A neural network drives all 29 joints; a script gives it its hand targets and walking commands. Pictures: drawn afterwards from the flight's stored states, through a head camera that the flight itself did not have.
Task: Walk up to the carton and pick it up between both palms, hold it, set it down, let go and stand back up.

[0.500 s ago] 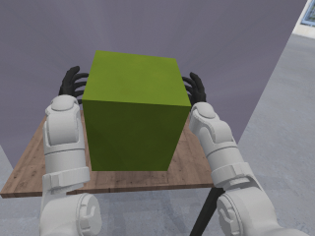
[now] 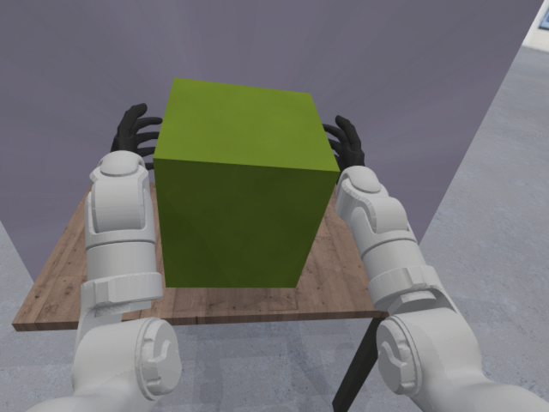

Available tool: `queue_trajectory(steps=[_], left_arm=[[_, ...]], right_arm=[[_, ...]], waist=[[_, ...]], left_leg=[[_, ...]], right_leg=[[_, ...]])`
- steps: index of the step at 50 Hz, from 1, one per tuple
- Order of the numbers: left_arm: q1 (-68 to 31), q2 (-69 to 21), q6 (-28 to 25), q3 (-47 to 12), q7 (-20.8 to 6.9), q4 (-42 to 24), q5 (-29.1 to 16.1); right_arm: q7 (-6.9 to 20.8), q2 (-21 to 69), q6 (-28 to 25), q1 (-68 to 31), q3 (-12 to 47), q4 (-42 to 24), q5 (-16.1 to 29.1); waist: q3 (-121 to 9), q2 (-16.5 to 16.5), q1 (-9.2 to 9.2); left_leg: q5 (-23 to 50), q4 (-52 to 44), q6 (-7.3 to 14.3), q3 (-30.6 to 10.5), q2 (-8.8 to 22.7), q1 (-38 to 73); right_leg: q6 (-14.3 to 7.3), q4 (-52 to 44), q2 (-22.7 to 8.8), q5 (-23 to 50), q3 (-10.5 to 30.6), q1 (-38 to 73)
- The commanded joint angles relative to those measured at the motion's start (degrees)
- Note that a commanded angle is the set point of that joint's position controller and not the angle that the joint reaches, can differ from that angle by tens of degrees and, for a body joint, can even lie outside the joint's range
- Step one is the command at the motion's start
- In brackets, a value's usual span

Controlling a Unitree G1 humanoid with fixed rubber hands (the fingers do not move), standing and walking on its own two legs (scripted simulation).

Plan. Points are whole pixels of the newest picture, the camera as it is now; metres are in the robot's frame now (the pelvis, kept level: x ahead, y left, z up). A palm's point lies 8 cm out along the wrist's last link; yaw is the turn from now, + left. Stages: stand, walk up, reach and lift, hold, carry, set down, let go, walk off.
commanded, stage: hold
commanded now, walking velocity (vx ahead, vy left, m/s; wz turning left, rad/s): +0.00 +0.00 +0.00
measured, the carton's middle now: (238, 189) +0.41 +0.02 +0.16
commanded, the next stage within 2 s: set down in 1.40 s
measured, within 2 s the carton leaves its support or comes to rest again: neither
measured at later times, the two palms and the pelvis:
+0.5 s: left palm (125, 163) +0.37 +0.17 +0.23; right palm (347, 176) +0.36 -0.13 +0.22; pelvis +0.01 +0.00 +0.00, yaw +0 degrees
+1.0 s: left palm (131, 159) +0.38 +0.16 +0.24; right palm (350, 171) +0.37 -0.14 +0.22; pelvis +0.01 +0.00 +0.00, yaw +0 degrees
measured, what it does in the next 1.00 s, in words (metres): stands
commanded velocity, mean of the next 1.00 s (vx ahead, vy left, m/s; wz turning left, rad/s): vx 0.00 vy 0.00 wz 0.00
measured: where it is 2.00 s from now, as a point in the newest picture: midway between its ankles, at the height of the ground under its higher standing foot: outside the picture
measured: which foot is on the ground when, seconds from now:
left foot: down 0.00-1.00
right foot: down 0.00-1.00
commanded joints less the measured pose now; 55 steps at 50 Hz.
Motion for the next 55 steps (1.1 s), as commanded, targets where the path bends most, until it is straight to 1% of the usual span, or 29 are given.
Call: queue_trajectory(steps=[1, 4, 8, 9, 10, 11, 12, 13, 14, 16, 17, 22, 26, 28, 30, 31, 32, 34, 35, 36, 37, 43, 46, 47, 50, 51, 53, 54, 55], left_arm=[[-35.34, -31.07, -3.85, -27.23, -7.02, -5.51, -11.33], [-33.65, -30.81, -4.09, -26.8, -7.34, -5.32, -11.26], [-32.83, -30.49, -4.67, -28.51, -7.65, -11.42, -11.26], [-30.78, -29.59, -4.07, -28.0, -7.83, -8.51, -10.86], [-32.75, -30.42, -4.46, -28.92, -7.99, -11.72, -11.05], [-30.56, -29.76, -3.6, -27.45, -8.06, -7.2, -10.46], [-30.16, -30.16, -3.82, -27.91, -7.82, -10.81, -10.16], [-28.28, -29.23, -2.83, -26.49, -8.09, -7.11, -9.73], [-28.92, -29.66, -2.8, -27.89, -8.02, -11.46, -10.53], [-29.85, -29.7, -2.31, -28.25, -8.41, -10.4, -10.09], [-30.34, -29.82, -2.38, -28.45, -8.32, -11.55, -10.24], [-29.19, -30.01, -1.86, -28.2, -8.06, -10.66, -10.51], [-29.6, -31.55, -1.52, -31.04, -7.58, -12.33, -11.04], [-30.98, -31.26, -1.39, -30.16, -7.81, -9.63, -11.48], [-33.35, -31.29, -2.02, -30.08, -7.82, -11.42, -11.05], [-32.92, -31.22, -1.96, -29.64, -7.84, -8.41, -10.61], [-33.38, -31.53, -1.98, -29.46, -7.66, -8.29, -10.3], [-33.39, -30.9, -1.97, -27.94, -7.5, -5.55, -10.06], [-33.89, -30.62, -2.25, -26.67, -7.72, -3.91, -9.66], [-35.0, -31.23, -2.59, -26.74, -7.66, -3.44, -9.97], [-34.84, -30.96, -2.74, -25.45, -7.55, -2.03, -9.25], [-32.76, -30.46, -3.55, -23.68, -7.06, -2.1, -9.55], [-31.72, -29.9, -3.12, -23.72, -7.99, -2.55, -9.33], [-31.79, -29.81, -3.2, -24.42, -8.1, -4.6, -8.86], [-32.24, -29.22, -3.53, -26.2, -8.28, -6.88, -10.31], [-31.34, -29.67, -3.1, -26.11, -8.54, -6.3, -9.91], [-28.58, -30.27, -3.24, -27.74, -8.79, -10.78, -10.24], [-28.87, -29.46, -2.83, -27.36, -9.0, -9.36, -9.44], [-28.04, -29.88, -3.03, -28.72, -8.82, -13.01, -10.1]], right_arm=[[5.33, 29.32, -4.04, -43.0, 18.21, -16.55, 4.44], [4.72, 29.19, -3.55, -41.21, 19.04, -16.93, 5.49], [3.33, 29.39, -3.99, -41.26, 22.67, -23.57, 8.38], [3.04, 29.49, -3.04, -38.45, 22.98, -21.21, 7.64], [3.09, 29.8, -3.56, -40.46, 23.14, -24.04, 7.93], [3.15, 28.65, -2.7, -38.76, 22.19, -21.71, 7.46], [3.28, 28.34, -3.21, -39.35, 22.78, -24.49, 8.3], [3.08, 29.02, -2.62, -38.34, 23.2, -23.17, 7.77], [3.22, 29.12, -3.0, -38.86, 24.1, -25.35, 8.3], [3.25, 28.7, -2.77, -39.4, 23.36, -23.79, 8.33], [3.51, 29.02, -3.15, -40.1, 24.09, -25.42, 8.35], [4.18, 28.04, -2.63, -39.83, 22.94, -24.89, 7.77], [4.41, 27.14, -3.23, -39.03, 22.68, -24.71, 7.51], [4.59, 27.24, -2.49, -39.73, 20.57, -22.43, 6.1], [4.86, 26.55, -2.93, -40.42, 19.28, -20.78, 5.94], [5.06, 27.59, -2.83, -40.42, 18.93, -19.6, 5.4], [5.44, 26.73, -2.77, -40.49, 18.21, -19.13, 4.71], [5.95, 26.46, -3.0, -42.05, 18.02, -17.52, 4.55], [6.08, 27.13, -3.38, -42.74, 17.05, -17.1, 3.19], [6.41, 26.61, -3.75, -43.72, 15.9, -16.79, 2.25], [6.8, 26.95, -3.82, -44.01, 15.66, -15.77, 1.99], [5.87, 28.86, -5.05, -45.12, 19.7, -18.17, 4.36], [4.81, 29.02, -5.06, -43.72, 19.79, -18.31, 5.07], [4.47, 29.66, -5.13, -43.34, 21.61, -19.06, 5.67], [3.34, 30.26, -4.88, -43.83, 21.98, -23.4, 6.97], [3.17, 29.69, -4.5, -42.84, 22.66, -22.5, 7.35], [2.74, 30.0, -4.03, -38.74, 23.98, -24.35, 8.15], [2.55, 29.4, -3.49, -38.07, 22.94, -23.43, 7.6], [2.55, 28.78, -3.52, -37.03, 23.57, -24.86, 8.0]], waist=[[-20.49, 6.42, -1.6], [-20.47, 4.85, -2.11], [-24.53, 4.59, -2.05], [-20.13, 4.58, -2.94], [-23.56, 5.27, -2.35], [-18.66, 5.03, -2.16], [-22.47, 4.79, -1.98], [-18.68, 4.33, -1.43], [-21.83, 3.72, -0.79], [-19.89, 5.25, -1.22], [-20.32, 4.83, -0.44], [-20.04, 4.66, -0.72], [-21.15, 7.15, -1.91], [-18.43, 6.11, -2.84], [-18.69, 8.06, -2.73], [-16.99, 8.67, -3.0], [-16.95, 9.54, -2.6], [-16.03, 7.14, -2.47], [-15.85, 6.33, -1.45], [-16.67, 7.74, -1.49], [-15.79, 6.32, -1.09], [-22.1, 2.39, 0.79], [-21.23, 2.59, -0.19], [-21.71, 2.46, 0.5], [-22.54, 2.72, -1.59], [-22.1, 3.48, -0.89], [-21.77, 5.4, -1.55], [-20.1, 6.13, -2.87], [-21.45, 6.53, -2.32]], left_leg=[[5.5, -0.49, -1.08, 1.33, -1.52, 7.11], [8.76, 0.35, -1.36, 1.49, -2.26, 7.9], [15.19, 2.51, -1.92, 1.14, -2.49, 9.74], [13.51, 1.63, -1.86, 1.12, -2.95, 9.09], [12.77, 2.06, -1.73, 0.87, -2.85, 9.33], [11.66, 1.01, -1.75, 1.02, -2.31, 8.67], [12.71, 1.19, -1.62, 0.65, -2.07, 9.72], [12.41, 0.98, -1.68, 0.92, -2.2, 8.79], [13.5, 1.44, -1.72, 0.82, -2.17, 9.49], [12.72, 1.18, -2.13, 1.19, -2.13, 9.08], [13.27, 1.18, -1.91, 1.38, -1.73, 8.7], [13.02, 0.72, -2.04, 0.81, -0.83, 8.83], [14.21, 1.2, -2.93, 1.39, -1.08, 10.3], [10.88, 0.03, -2.63, 0.93, -1.17, 9.75], [7.5, -1.25, -2.42, 1.15, -0.46, 7.52], [5.55, -1.54, -2.07, 1.03, -0.61, 7.11], [4.42, -2.29, -2.4, 1.0, -0.5, 6.28], [2.06, -2.43, -1.2, 1.18, -0.49, 5.8], [-0.8, -3.45, -0.49, 1.12, -0.53, 4.57], [-2.75, -4.33, -0.51, 0.54, 0.33, 3.88], [-2.43, -4.27, 0.23, 1.55, -0.26, 3.04], [9.19, -0.28, -0.47, 1.78, -1.0, 8.21], [10.29, 0.62, -0.8, 2.54, -2.04, 8.24], [10.63, 1.13, -0.53, 2.55, -2.21, 8.0], [13.04, 2.15, -1.0, 2.21, -2.87, 8.9], [12.9, 2.44, -1.08, 1.71, -2.91, 8.92], [14.85, 2.23, -1.32, 1.51, -2.63, 8.52], [14.14, 2.17, -1.98, 1.76, -2.66, 8.77], [15.17, 2.48, -2.3, 0.94, -2.5, 10.02]], right_leg=[[3.63, -2.21, 0.61, 2.85, -1.55, 0.74], [4.06, -2.38, 0.26, 7.47, -1.55, 1.93], [5.06, -0.44, 0.61, 16.62, -1.88, 5.11], [5.4, -1.64, 0.26, 15.07, -1.3, 4.27], [5.21, -0.88, 0.71, 13.93, -1.73, 4.37], [4.75, -1.88, 0.54, 10.91, -1.39, 2.19], [4.64, -1.75, 0.85, 11.33, -1.72, 3.31], [4.68, -1.97, 0.49, 11.11, -1.22, 2.85], [4.26, -1.3, 1.12, 12.6, -1.37, 4.36], [4.4, -1.44, 1.12, 10.18, -1.51, 3.41], [4.44, -1.14, 1.17, 9.69, -1.71, 3.77], [3.61, -1.6, 1.49, 7.58, -1.84, 3.63], [3.73, -1.41, 1.86, 7.16, -2.81, 1.85], [3.29, -2.39, 1.26, 3.87, -1.73, 0.27], [3.08, -2.06, 1.16, 1.97, -2.43, 0.01], [2.71, -2.08, 1.12, 0.38, -1.94, -0.53], [2.96, -2.15, 1.18, -0.63, -1.89, -0.44], [2.93, -2.57, 1.51, -1.76, -2.27, -0.38], [2.89, -2.35, 1.29, -3.75, -1.95, -0.42], [2.71, -1.67, 1.43, -4.5, -2.32, -0.39], [2.59, -2.17, 1.48, -3.9, -2.61, 0.11], [3.42, -2.27, 1.64, 4.96, -2.2, 3.69], [4.27, -1.78, 1.09, 8.77, -1.7, 3.89], [4.16, -1.62, 0.76, 10.29, -1.91, 5.02], [5.09, -0.89, 0.37, 15.96, -1.43, 5.56], [5.17, -1.19, 0.14, 15.47, -1.12, 5.59], [5.21, -0.76, 0.37, 18.17, -1.37, 6.93], [5.34, -0.54, 0.58, 16.19, -1.78, 5.77], [5.17, -0.48, 0.98, 16.12, -2.26, 5.3]])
